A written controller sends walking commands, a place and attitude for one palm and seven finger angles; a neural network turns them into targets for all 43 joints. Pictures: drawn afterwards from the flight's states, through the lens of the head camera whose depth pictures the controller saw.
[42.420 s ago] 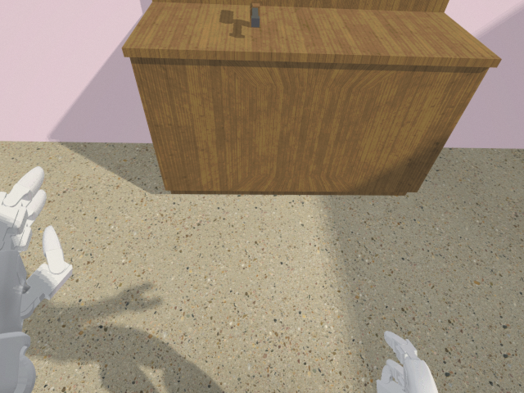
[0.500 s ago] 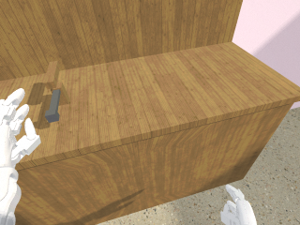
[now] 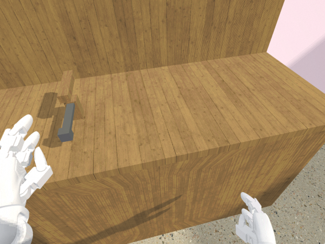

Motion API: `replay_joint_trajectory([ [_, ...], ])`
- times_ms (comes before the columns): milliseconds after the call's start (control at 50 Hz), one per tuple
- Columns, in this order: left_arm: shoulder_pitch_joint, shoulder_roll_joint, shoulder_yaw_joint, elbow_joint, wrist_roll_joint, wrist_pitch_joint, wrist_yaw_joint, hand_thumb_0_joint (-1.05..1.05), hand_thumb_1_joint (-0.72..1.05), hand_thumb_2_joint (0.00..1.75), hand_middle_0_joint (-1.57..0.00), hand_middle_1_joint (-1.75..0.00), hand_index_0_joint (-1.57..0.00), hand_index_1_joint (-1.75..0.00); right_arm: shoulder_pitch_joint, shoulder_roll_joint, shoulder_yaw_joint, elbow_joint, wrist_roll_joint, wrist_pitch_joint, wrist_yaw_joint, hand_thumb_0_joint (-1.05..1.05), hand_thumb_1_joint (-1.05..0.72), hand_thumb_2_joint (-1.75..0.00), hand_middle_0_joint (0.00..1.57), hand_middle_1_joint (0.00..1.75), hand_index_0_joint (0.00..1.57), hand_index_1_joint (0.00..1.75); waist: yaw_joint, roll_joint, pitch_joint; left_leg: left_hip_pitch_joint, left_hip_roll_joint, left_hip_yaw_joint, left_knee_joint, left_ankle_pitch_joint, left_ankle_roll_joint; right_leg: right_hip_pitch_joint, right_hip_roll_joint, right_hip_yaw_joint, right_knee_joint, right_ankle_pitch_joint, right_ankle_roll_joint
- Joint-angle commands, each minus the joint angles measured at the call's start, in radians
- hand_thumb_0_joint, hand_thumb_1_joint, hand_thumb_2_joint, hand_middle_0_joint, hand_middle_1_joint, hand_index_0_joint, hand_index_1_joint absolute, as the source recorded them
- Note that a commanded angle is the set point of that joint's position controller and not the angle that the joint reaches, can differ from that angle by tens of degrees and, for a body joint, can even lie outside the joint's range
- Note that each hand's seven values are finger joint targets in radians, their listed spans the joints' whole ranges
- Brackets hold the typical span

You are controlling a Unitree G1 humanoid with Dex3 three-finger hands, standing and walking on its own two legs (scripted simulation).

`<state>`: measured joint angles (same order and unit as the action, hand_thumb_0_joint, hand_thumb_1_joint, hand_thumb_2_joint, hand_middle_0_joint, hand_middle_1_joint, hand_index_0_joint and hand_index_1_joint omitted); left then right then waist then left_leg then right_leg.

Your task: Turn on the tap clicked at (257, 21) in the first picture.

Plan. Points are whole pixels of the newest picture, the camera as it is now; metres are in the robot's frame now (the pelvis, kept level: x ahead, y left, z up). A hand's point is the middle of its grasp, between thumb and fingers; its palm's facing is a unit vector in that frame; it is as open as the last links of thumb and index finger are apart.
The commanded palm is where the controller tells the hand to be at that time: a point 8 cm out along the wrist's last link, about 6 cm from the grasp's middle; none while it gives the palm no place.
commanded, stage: turn the palm inward beside the body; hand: left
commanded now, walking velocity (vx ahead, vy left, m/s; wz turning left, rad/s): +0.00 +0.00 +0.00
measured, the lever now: (65, 134) +0.33 +0.30 +0.11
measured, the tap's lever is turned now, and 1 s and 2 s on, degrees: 0 0 0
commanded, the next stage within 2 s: reach beside the lever's end, fingers flat in 0.98 s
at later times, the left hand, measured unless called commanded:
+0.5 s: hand (49, 182) +0.17 +0.23 +0.17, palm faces +0.49 -0.86 -0.13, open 7.4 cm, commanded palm +0.11 +0.27 +0.17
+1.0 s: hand (59, 180) +0.18 +0.21 +0.17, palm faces +0.51 -0.85 -0.11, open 7.4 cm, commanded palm +0.12 +0.25 +0.17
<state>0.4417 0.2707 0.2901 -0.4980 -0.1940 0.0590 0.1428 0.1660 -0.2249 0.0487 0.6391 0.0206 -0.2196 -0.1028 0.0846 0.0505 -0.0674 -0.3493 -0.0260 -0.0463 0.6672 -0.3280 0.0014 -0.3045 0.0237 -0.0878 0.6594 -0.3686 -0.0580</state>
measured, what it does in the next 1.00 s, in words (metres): stands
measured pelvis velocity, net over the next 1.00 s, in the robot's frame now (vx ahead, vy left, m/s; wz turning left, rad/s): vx -0.01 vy -0.02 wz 0.01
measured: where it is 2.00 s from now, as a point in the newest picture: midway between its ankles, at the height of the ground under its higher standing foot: outside the picture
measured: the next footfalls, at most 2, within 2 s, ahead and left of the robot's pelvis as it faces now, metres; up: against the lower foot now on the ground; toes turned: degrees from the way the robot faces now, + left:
none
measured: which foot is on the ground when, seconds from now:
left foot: down 0.00-1.00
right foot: down 0.00-1.00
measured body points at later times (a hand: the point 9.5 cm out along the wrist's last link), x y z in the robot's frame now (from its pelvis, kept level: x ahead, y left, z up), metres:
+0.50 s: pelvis -0.01 +0.00 +0.00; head -0.04 -0.03 +0.45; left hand +0.14 +0.27 +0.17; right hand +0.20 -0.21 -0.06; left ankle +0.01 +0.12 -0.72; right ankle -0.01 -0.08 -0.72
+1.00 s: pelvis -0.01 -0.02 +0.00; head -0.04 -0.05 +0.45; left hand +0.14 +0.26 +0.17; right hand +0.21 -0.22 -0.06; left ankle +0.01 +0.12 -0.72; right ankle -0.01 -0.08 -0.72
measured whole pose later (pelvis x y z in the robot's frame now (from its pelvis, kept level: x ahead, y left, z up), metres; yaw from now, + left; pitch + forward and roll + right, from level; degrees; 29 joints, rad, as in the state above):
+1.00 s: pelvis -0.01 -0.02 +0.00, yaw +1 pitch -2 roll +0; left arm 0.47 0.21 0.23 -0.57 -0.24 0.20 0.22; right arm 0.16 -0.24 0.06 0.66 0.03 -0.21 -0.11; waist 0.09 0.07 -0.06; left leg -0.30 0.00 -0.07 0.64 -0.31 -0.02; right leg -0.24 0.05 -0.11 0.62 -0.35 -0.08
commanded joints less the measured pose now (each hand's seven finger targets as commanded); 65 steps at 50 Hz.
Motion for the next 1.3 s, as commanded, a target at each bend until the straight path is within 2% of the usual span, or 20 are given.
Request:
replay_joint_trajectory([
  [0, -0.076, 0.145, 0.083, -0.241, 0.009, -0.032, 0.021, 0.0, 0.9, 0.9, -0.2, -0.3, -0.2, -0.3, -0.127, -0.112, -0.038, -0.172, 0.004, -0.041, -0.007, 0.0, -0.9, -0.9, 0.2, 0.3, 0.2, 0.3, 0.004, -0.016, -0.105, 0.097, 0.03, -0.005, -0.097, 0.253, 0.02, 0.009, -0.04, 0.012, -0.117, 0.255, 0.037],
  [140, -0.088, 0.121, 0.052, -0.265, 0.005, 0.005, 0.038, 0.0, 0.9, 0.9, -0.2, -0.3, -0.2, -0.3, -0.152, -0.106, -0.026, -0.175, 0.004, -0.026, -0.01, 0.0, -0.9, -0.9, 0.2, 0.3, 0.2, 0.3, 0.002, -0.003, -0.069, 0.097, 0.031, -0.013, -0.119, 0.192, 0.018, -0.001, -0.039, 0.013, -0.143, 0.175, 0.035],
  [160, -0.095, 0.13, 0.055, -0.285, 0.014, 0.006, 0.045, 0.0, 0.9, 0.9, -0.2, -0.3, -0.2, -0.3, -0.167, -0.104, -0.019, -0.177, 0.007, -0.027, -0.01, 0.0, -0.9, -0.9, 0.2, 0.3, 0.2, 0.3, 0.006, 0.022, -0.065, 0.102, 0.029, -0.012, -0.12, 0.193, 0.017, -0.002, -0.038, 0.013, -0.141, 0.17, 0.031],
  [300, -0.062, 0.095, 0.022, -0.285, 0.001, 0.028, 0.064, 0.0, 0.9, 0.9, -0.2, -0.3, -0.2, -0.3, -0.176, -0.105, -0.019, -0.179, 0.006, -0.026, -0.01, 0.0, -0.9, -0.9, 0.2, 0.3, 0.2, 0.3, 0.004, -0.024, -0.045, 0.086, 0.027, -0.02, -0.131, 0.116, 0.019, -0.006, -0.037, 0.016, -0.162, 0.103, 0.034],
  [360, -0.059, 0.102, 0.026, -0.305, 0.004, 0.04, 0.076, 0.0, 0.9, 0.9, -0.2, -0.3, -0.2, -0.3, -0.189, -0.102, -0.014, -0.178, 0.009, -0.027, -0.011, 0.0, -0.9, -0.9, 0.2, 0.3, 0.2, 0.3, 0.009, 0.02, -0.036, 0.086, 0.021, -0.015, -0.13, 0.107, 0.02, -0.004, -0.04, 0.023, -0.17, 0.091, 0.032],
  [440, -0.065, 0.097, 0.031, -0.301, -0.015, 0.044, 0.087, 0.0, 0.9, 0.9, -0.2, -0.3, -0.2, -0.3, -0.183, -0.106, -0.019, -0.175, 0.007, -0.032, -0.011, 0.0, -0.9, -0.9, 0.2, 0.3, 0.2, 0.3, 0.006, -0.029, -0.039, 0.075, 0.02, -0.016, -0.123, 0.088, 0.023, -0.003, -0.042, 0.028, -0.182, 0.076, 0.038],
  [460, -0.066, 0.101, 0.037, -0.302, -0.011, 0.046, 0.092, 0.0, 0.9, 0.9, -0.2, -0.3, -0.2, -0.3, -0.195, -0.104, -0.017, -0.171, 0.011, -0.034, -0.012, 0.0, -0.9, -0.9, 0.2, 0.3, 0.2, 0.3, 0.007, -0.008, -0.027, 0.082, 0.019, -0.013, -0.12, 0.095, 0.024, -0.006, -0.042, 0.032, -0.188, 0.075, 0.036],
  [540, -0.081, 0.082, 0.021, -0.292, -0.031, 0.06, 0.088, 0.0, 0.9, 0.9, -0.2, -0.3, -0.2, -0.3, -0.193, -0.108, -0.019, -0.166, 0.011, -0.042, -0.014, 0.0, -0.9, -0.9, 0.2, 0.3, 0.2, 0.3, 0.003, -0.029, -0.023, 0.076, 0.017, -0.013, -0.115, 0.075, 0.027, -0.003, -0.048, 0.045, -0.206, 0.059, 0.041],
  [560, -0.083, 0.094, 0.034, -0.29, -0.029, 0.067, 0.091, 0.0, 0.9, 0.9, -0.2, -0.3, -0.2, -0.3, -0.199, -0.105, -0.016, -0.164, 0.015, -0.043, -0.015, 0.0, -0.9, -0.9, 0.2, 0.3, 0.2, 0.3, 0.009, -0.001, -0.015, 0.074, 0.012, -0.011, -0.116, 0.066, 0.026, -0.004, -0.049, 0.049, -0.21, 0.045, 0.04],
  [620, -0.085, 0.089, 0.018, -0.293, -0.028, 0.076, 0.088, 0.0, 0.9, 0.9, -0.2, -0.3, -0.2, -0.3, -0.192, -0.107, -0.017, -0.167, 0.012, -0.046, -0.016, 0.0, -0.9, -0.9, 0.2, 0.3, 0.2, 0.3, 0.003, -0.019, -0.009, 0.072, 0.012, -0.011, -0.116, 0.051, 0.029, -0.006, -0.052, 0.055, -0.22, 0.03, 0.045],
  [640, -0.08, 0.096, 0.023, -0.298, -0.029, 0.076, 0.089, 0.0, 0.9, 0.9, -0.2, -0.3, -0.2, -0.3, -0.193, -0.107, -0.018, -0.168, 0.009, -0.05, -0.017, 0.0, -0.9, -0.9, 0.2, 0.3, 0.2, 0.3, 0.005, -0.044, -0.013, 0.075, 0.014, -0.009, -0.11, 0.069, 0.031, 0.001, -0.053, 0.061, -0.225, 0.044, 0.047],
  [700, -0.085, 0.088, 0.018, -0.306, -0.024, 0.071, 0.091, 0.0, 0.9, 0.9, -0.2, -0.3, -0.2, -0.3, -0.187, -0.105, -0.019, -0.164, 0.011, -0.052, -0.014, 0.0, -0.9, -0.9, 0.2, 0.3, 0.2, 0.3, 0.005, -0.002, -0.023, 0.086, 0.013, -0.006, -0.104, 0.085, 0.028, -0.001, -0.055, 0.059, -0.219, 0.064, 0.045],
  [740, -0.073, 0.092, 0.028, -0.3, -0.028, 0.066, 0.092, 0.0, 0.9, 0.9, -0.2, -0.3, -0.2, -0.3, -0.181, -0.107, -0.021, -0.164, 0.008, -0.056, -0.014, 0.0, -0.9, -0.9, 0.2, 0.3, 0.2, 0.3, 0.005, -0.038, -0.028, 0.084, 0.014, -0.005, -0.099, 0.108, 0.03, 0.008, -0.056, 0.062, -0.216, 0.099, 0.048],
  [760, -0.074, 0.102, 0.04, -0.299, -0.023, 0.066, 0.094, 0.0, 0.9, 0.9, -0.2, -0.3, -0.2, -0.3, -0.187, -0.107, -0.02, -0.162, 0.01, -0.056, -0.013, 0.0, -0.9, -0.9, 0.2, 0.3, 0.2, 0.3, 0.009, -0.013, -0.027, 0.09, 0.012, -0.002, -0.096, 0.116, 0.03, 0.007, -0.055, 0.063, -0.216, 0.106, 0.046],
  [900, -0.064, 0.079, 0.029, -0.274, -0.039, 0.072, 0.08, 0.0, 0.9, 0.9, -0.2, -0.3, -0.2, -0.3, -0.176, -0.107, -0.025, -0.166, 0.01, -0.055, -0.014, 0.0, -0.9, -0.9, 0.2, 0.3, 0.2, 0.3, 0.003, -0.068, -0.032, 0.087, 0.014, 0.002, -0.085, 0.146, 0.032, 0.023, -0.063, 0.078, -0.218, 0.182, 0.058],
  [980, -0.072, 0.08, 0.023, -0.301, -0.025, 0.065, 0.081, 0.0, 0.9, 0.9, -0.2, -0.3, -0.2, -0.3, -0.166, -0.105, -0.025, -0.168, 0.01, -0.057, -0.011, 0.0, -0.9, -0.9, 0.2, 0.3, 0.2, 0.3, 0.004, -0.014, -0.047, 0.103, 0.011, 0.007, -0.085, 0.182, 0.03, 0.029, -0.063, 0.068, -0.198, 0.233, 0.053],
  [1040, -0.067, 0.082, 0.031, -0.283, -0.036, 0.063, 0.077, 0.0, 0.9, 0.9, -0.2, -0.3, -0.2, -0.3, -0.161, -0.108, -0.027, -0.167, 0.009, -0.057, -0.013, 0.0, -0.9, -0.9, 0.2, 0.3, 0.2, 0.3, 0.004, -0.063, -0.045, 0.09, 0.011, 0.004, -0.083, 0.17, 0.031, 0.031, -0.063, 0.072, -0.204, 0.225, 0.06],
  [1080, -0.077, 0.085, 0.032, -0.291, -0.027, 0.061, 0.081, 0.0, 0.9, 0.9, -0.2, -0.3, -0.2, -0.3, -0.161, -0.106, -0.026, -0.167, 0.011, -0.058, -0.011, 0.0, -0.9, -0.9, 0.2, 0.3, 0.2, 0.3, 0.005, -0.027, -0.045, 0.098, 0.01, 0.006, -0.087, 0.181, 0.03, 0.032, -0.063, 0.069, -0.198, 0.236, 0.054],
  [1200, -0.083, 0.104, 0.075, -0.225, -0.04, 0.058, 0.076, 0.0, 0.9, 0.9, -0.2, -0.3, -0.2, -0.3, -0.154, -0.109, -0.031, -0.159, 0.012, -0.048, -0.016, 0.0, -0.9, -0.9, 0.2, 0.3, 0.2, 0.3, 0.006, -0.058, -0.044, 0.082, 0.011, 0.003, -0.094, 0.175, 0.028, 0.036, -0.058, 0.067, -0.197, 0.232, 0.056],
  [1280, -0.158, 0.088, 0.043, -0.223, -0.031, 0.034, 0.071, 0.0, 0.9, 0.9, -0.2, -0.3, -0.2, -0.3, -0.154, -0.109, -0.03, -0.156, 0.013, -0.058, -0.018, 0.0, -0.9, -0.9, 0.2, 0.3, 0.2, 0.3, -0.007, -0.016, -0.041, 0.099, 0.007, 0.002, -0.097, 0.164, 0.029, 0.011, -0.055, 0.062, -0.195, 0.202, 0.051],
])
